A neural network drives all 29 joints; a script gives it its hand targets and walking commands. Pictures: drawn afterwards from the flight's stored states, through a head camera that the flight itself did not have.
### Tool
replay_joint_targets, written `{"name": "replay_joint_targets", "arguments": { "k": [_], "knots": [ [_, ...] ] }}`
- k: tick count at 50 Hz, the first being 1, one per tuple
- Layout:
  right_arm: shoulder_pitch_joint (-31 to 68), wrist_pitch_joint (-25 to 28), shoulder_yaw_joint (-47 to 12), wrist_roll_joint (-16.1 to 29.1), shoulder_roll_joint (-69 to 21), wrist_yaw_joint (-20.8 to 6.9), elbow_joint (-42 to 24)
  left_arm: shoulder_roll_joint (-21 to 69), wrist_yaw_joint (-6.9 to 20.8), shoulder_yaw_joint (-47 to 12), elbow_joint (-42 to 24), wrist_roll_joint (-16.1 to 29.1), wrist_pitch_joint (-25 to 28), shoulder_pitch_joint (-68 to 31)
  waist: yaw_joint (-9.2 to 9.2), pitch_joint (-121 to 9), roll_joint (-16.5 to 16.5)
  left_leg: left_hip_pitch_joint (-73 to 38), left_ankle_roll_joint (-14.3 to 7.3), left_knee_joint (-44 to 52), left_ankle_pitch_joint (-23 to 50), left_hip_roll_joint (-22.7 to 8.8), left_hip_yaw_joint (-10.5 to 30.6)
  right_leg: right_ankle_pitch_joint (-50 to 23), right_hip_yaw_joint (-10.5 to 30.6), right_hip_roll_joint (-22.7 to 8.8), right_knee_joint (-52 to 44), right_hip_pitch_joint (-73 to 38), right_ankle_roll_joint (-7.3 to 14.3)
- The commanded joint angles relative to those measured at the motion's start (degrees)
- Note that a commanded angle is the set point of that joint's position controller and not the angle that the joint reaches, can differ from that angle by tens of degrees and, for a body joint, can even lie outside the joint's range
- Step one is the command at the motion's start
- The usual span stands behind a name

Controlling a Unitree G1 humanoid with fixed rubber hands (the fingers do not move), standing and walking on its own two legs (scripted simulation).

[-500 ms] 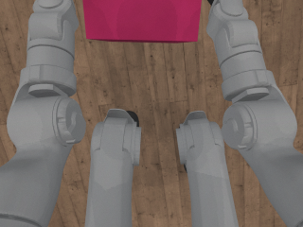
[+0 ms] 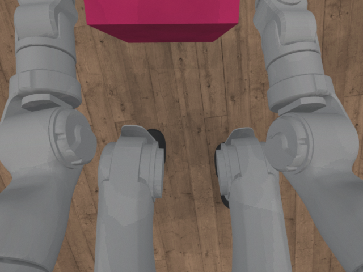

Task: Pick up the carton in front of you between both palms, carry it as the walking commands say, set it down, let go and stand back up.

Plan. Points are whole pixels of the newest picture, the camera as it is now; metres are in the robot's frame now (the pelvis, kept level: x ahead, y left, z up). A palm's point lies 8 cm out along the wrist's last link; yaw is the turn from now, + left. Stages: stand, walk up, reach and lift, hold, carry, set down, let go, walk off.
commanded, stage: set down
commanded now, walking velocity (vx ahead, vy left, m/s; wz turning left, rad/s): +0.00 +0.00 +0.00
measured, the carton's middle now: out of the picture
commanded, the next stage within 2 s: let go in 1.72 s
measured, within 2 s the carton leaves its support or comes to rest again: neither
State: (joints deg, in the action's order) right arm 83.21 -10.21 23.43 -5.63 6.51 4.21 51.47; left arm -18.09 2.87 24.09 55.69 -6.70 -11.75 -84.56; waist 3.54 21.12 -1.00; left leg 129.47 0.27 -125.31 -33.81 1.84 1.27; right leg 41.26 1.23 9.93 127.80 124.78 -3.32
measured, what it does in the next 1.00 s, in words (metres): stands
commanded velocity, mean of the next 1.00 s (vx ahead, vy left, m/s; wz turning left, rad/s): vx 0.00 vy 0.00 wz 0.00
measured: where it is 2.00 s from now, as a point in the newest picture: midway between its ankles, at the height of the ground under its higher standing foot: (190, 180)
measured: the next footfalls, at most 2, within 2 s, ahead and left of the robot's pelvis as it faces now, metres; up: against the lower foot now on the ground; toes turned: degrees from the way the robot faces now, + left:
none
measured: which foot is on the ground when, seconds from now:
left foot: down 0.00-1.00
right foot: down 0.00-1.00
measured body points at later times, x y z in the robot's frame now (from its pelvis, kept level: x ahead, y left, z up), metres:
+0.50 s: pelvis -0.01 +0.00 -0.01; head +0.38 +0.02 +0.22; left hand +0.54 +0.24 -0.20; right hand +0.55 -0.09 -0.21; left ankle +0.10 +0.12 -0.34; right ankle +0.08 -0.12 -0.34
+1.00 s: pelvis -0.02 +0.01 +0.04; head +0.33 +0.04 +0.32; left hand +0.55 +0.25 -0.08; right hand +0.57 -0.11 -0.08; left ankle +0.10 +0.12 -0.34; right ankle +0.08 -0.11 -0.34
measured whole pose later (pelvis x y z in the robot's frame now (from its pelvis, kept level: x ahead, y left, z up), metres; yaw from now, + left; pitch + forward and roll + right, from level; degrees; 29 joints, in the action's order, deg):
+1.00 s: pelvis -0.02 +0.01 +0.04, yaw +0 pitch +38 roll -3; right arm 83.9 -10.6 10.4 8.0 16.4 9.3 58.6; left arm -24.7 -3.5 9.7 62.7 8.1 -9.1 -85.7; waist 3.0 14.6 -1.0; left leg 124.9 -1.0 -115.7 -29.3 1.1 0.9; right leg 35.9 -0.6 5.1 117.6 120.5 -1.6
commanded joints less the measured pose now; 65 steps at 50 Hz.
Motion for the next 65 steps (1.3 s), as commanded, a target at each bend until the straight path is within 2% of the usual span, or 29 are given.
{"name": "replay_joint_targets", "arguments": {
  "k": [1, 7, 13, 14, 17, 19, 20, 21, 23, 24, 27, 28, 30, 32, 33, 34, 37, 38, 40, 41, 42, 43, 44, 47, 48, 49, 51, 52, 65],
  "knots": [
    [17.4, -2.6, -17.7, 2.1, -43.1, -12.0, 5.9, 46.7, 13.5, -16.9, 6.3, 2.9, -2.3, -16.0, 0.74, -45.8, -3.2, -29.4, -1.7, 6.9, 21.6, 3.4, -1.1, -21.0, -3.9, -0.6, -10.7, -13.3, 2.2],
    [14.4, -3.9, -15.0, -0.5, -39.7, -12.2, 8.1, 42.3, 13.4, -14.6, 8.3, 0.9, -3.2, -13.3, 0.52, -39.5, -2.9, -26.2, -1.6, 7.5, 14.7, 3.5, -1.6, -15.2, -3.6, -0.8, -11.1, -13.2, 2.7],
    [13.3, -4.4, -11.8, -2.8, -37.5, -12.1, 9.0, 39.0, 13.0, -11.7, 9.7, -1.1, -3.2, -12.8, 0.41, -36.8, -2.7, -24.2, -1.6, 7.6, 12.6, 3.3, -1.5, -13.8, -3.4, -0.9, -11.1, -12.8, 2.5],
    [12.6, -4.5, -12.1, -3.1, -37.5, -12.0, 9.6, 38.3, 12.8, -11.3, 9.1, -1.0, -3.0, -12.4, 0.43, -36.6, -4.2, -23.9, -1.9, 7.5, 12.0, 3.3, -1.6, -13.3, -3.2, -1.1, -11.5, -13.7, 2.4],
    [11.4, -3.5, -10.8, -3.5, -32.2, -10.8, 8.3, 34.2, 11.9, -10.2, 10.4, -1.2, -2.3, -11.3, 0.94, -37.5, -2.7, -24.3, -1.1, 7.0, 12.7, 2.7, -2.2, -14.9, -2.9, -1.4, -11.2, -16.0, 2.0],
    [10.6, -2.2, -9.7, -3.3, -23.6, -8.6, 6.9, 25.9, 9.8, -9.5, 10.1, -1.0, -0.8, -9.3, 0.82, -40.0, -2.1, -26.8, -0.5, 6.6, 14.4, 2.0, -1.9, -16.3, -3.1, -2.0, -10.5, -18.0, 1.4],
    [9.0, -1.8, -9.2, -3.6, -17.8, -7.0, 7.5, 18.3, 8.2, -7.3, 9.8, -0.7, 0.3, -8.3, 0.82, -40.3, -4.0, -28.1, -0.4, 6.7, 14.4, 1.7, -1.9, -16.2, -3.4, -2.4, -10.8, -19.3, 0.9],
    [8.5, -0.6, -7.9, -2.9, -9.0, -4.7, 6.0, 8.8, 5.6, -5.1, 8.2, -0.7, 1.9, -7.4, 1.85, -42.9, -3.0, -28.7, 0.2, 6.6, 14.8, 1.4, -2.7, -17.4, -3.3, -2.7, -10.7, -21.9, 0.7],
    [7.2, 2.8, -5.8, -0.6, 10.3, 0.9, 4.0, -9.7, -0.8, -2.6, 5.9, 1.8, 5.9, -7.6, 0.56, -49.6, -2.6, -33.0, 1.2, 6.1, 20.2, 0.7, -2.3, -21.7, -3.6, -3.5, -10.7, -23.6, -0.1],
    [11.0, 4.2, -6.9, 2.6, 12.8, 2.7, 2.3, -12.1, -2.7, -5.4, 5.9, 4.8, 7.5, -10.6, 0.38, -53.2, -2.5, -33.7, 1.0, 5.7, 23.2, 0.7, -1.4, -24.7, -3.7, -3.6, -9.9, -24.0, -0.1],
    [19.3, 5.8, -12.9, 10.4, 16.8, 4.2, -0.7, -18.2, -5.3, -7.8, 4.2, 10.5, 10.5, -17.6, 3.67, -62.3, -2.3, -34.8, -0.1, 4.1, 29.2, -0.6, -0.8, -31.5, -1.7, -4.5, -7.6, -29.2, 0.2],
    [20.5, 5.9, -14.7, 12.1, 16.4, 4.1, -0.5, -17.7, -5.5, -9.5, 4.0, 12.6, 10.8, -18.8, 3.15, -63.6, -3.1, -35.2, -0.4, 4.5, 30.1, -0.8, -0.3, -31.8, -1.9, -4.6, -7.1, -29.4, 0.3],
    [21.9, 5.7, -18.7, 16.3, 15.6, 3.6, -0.4, -19.5, -5.4, -11.5, 4.1, 15.1, 11.1, -20.5, 4.66, -67.8, -2.3, -36.3, -0.8, 4.1, 30.5, -1.6, -0.6, -32.4, -1.4, -5.1, -6.6, -32.0, 0.5],
    [21.5, 5.1, -20.8, 19.9, 15.8, 3.6, 1.9, -18.9, -5.3, -14.9, 4.1, 18.4, 10.6, -21.3, 3.87, -71.3, -0.7, -40.2, -0.6, 4.8, 29.7, -2.2, -0.7, -29.7, -2.4, -5.3, -6.9, -31.7, 0.9],
    [21.1, 4.9, -21.0, 20.4, 16.1, 3.6, 2.3, -20.1, -5.3, -14.5, 5.3, 18.5, 10.3, -20.5, 4.15, -70.6, -0.5, -41.6, -0.7, 5.4, 29.3, -2.4, -0.5, -27.6, -2.8, -5.4, -7.3, -29.2, 0.8],
    [22.1, 4.9, -20.9, 21.0, 18.0, 3.8, 0.7, -18.8, -5.3, -16.6, 3.3, 20.4, 9.8, -22.0, 2.33, -73.9, 0.0, -45.7, -0.7, 5.4, 29.0, -2.6, -0.1, -26.0, -3.6, -5.6, -7.9, -29.0, 0.9],
    [20.3, 3.8, -20.7, 21.4, 18.0, 4.0, 4.0, -17.7, -5.3, -18.0, 5.7, 20.8, 8.3, -20.9, 2.01, -75.4, 2.2, -50.3, -0.6, 7.2, 27.2, -2.4, -0.6, -21.6, -4.4, -5.6, -10.1, -26.6, 1.0],
    [18.9, 3.4, -19.7, 20.1, 18.2, 4.4, 4.3, -17.2, -5.4, -18.3, 5.1, 21.3, 7.6, -20.7, -0.35, -75.3, 0.9, -50.7, -0.4, 8.4, 25.8, -2.0, -0.4, -20.2, -5.4, -5.5, -11.3, -26.1, 1.1],
    [20.6, 3.0, -17.6, 19.1, 19.1, 5.0, 1.3, -18.9, -5.9, -17.0, 3.4, 19.2, 6.8, -21.8, 1.36, -78.9, 3.2, -53.2, -0.5, 9.6, 25.2, -1.8, -1.0, -19.1, -5.4, -5.4, -12.9, -26.3, 1.6],
    [20.8, 2.8, -16.9, 18.1, 19.3, 5.2, 0.5, -18.5, -6.2, -16.3, 3.8, 18.7, 6.4, -20.6, 0.25, -79.1, 1.8, -52.4, -0.5, 10.5, 24.7, -1.5, -1.2, -19.2, -5.8, -5.1, -13.5, -27.2, 1.6],
    [20.0, 2.1, -17.0, 18.3, 18.5, 5.2, 0.9, -18.8, -6.4, -15.9, 1.2, 17.9, 5.9, -21.4, 1.69, -81.8, 3.6, -54.3, -0.4, 11.4, 24.9, -1.4, -1.8, -19.2, -5.4, -5.0, -14.3, -28.5, 1.8],
    [20.7, 2.0, -15.2, 17.3, 19.5, 5.6, -3.1, -18.0, -6.8, -16.3, 1.0, 17.9, 5.1, -21.0, -1.1, -85.1, 3.5, -57.9, -0.4, 12.7, 24.5, -1.2, -1.1, -18.4, -6.8, -4.4, -15.6, -27.6, 1.8],
    [20.4, 1.4, -14.8, 16.4, 19.7, 5.8, -2.4, -18.3, -7.0, -15.5, -1.1, 17.1, 4.6, -21.8, 0.81, -86.0, 5.1, -58.7, -0.2, 13.5, 25.9, -0.7, -1.6, -18.7, -6.2, -4.4, -16.7, -27.2, 2.3],
    [15.8, 0.1, -12.7, 13.9, 17.2, 5.6, 1.3, -15.6, -6.9, -13.7, 0.8, 15.3, 3.2, -17.5, -0.59, -79.1, 3.0, -53.7, -0.2, 17.7, 22.2, -0.2, -1.7, -16.2, -6.3, -3.9, -20.7, -26.0, 2.3],
    [15.0, 0.0, -11.8, 13.1, 17.1, 5.4, 2.4, -14.2, -6.6, -13.0, 1.3, 14.4, 3.0, -16.5, 0.16, -74.6, 3.6, -49.5, 0.1, 19.1, 21.0, -0.2, -2.1, -15.7, -5.6, -3.9, -22.2, -25.1, 2.4],
    [14.5, 0.4, -11.0, 12.1, 15.8, 5.0, 1.6, -14.1, -6.3, -12.3, 1.0, 13.8, 3.3, -15.6, -0.69, -73.0, 1.8, -46.7, -0.1, 20.2, 20.3, -0.3, -1.6, -16.5, -6.0, -4.0, -22.5, -25.5, 2.0],
    [14.2, 1.0, -9.4, 11.0, 16.4, 4.5, 0.8, -11.9, -5.8, -12.3, 1.9, 13.0, 3.8, -13.8, -0.6, -72.7, 4.1, -47.8, 0.6, 21.1, 22.8, -0.3, -1.4, -17.6, -5.6, -4.0, -24.2, -22.2, 1.8],
    [12.6, 1.0, -9.7, 10.0, 15.6, 4.1, 3.4, -12.3, -5.6, -11.2, 2.6, 12.9, 4.0, -12.7, -0.16, -71.6, 2.0, -45.6, 0.4, 22.2, 23.0, 0.1, -1.4, -18.6, -5.4, -4.2, -24.8, -23.2, 1.7],
    [8.3, -1.4, -10.3, 11.0, 14.1, 3.9, -6.8, -12.6, -3.5, -9.1, -7.4, 11.3, 1.4, -8.0, 0.27, -87.2, 2.2, -57.5, 0.6, 34.4, 30.1, 1.3, -3.3, -25.2, -5.4, -2.9, -37.8, -35.5, 1.2]
  ]
}}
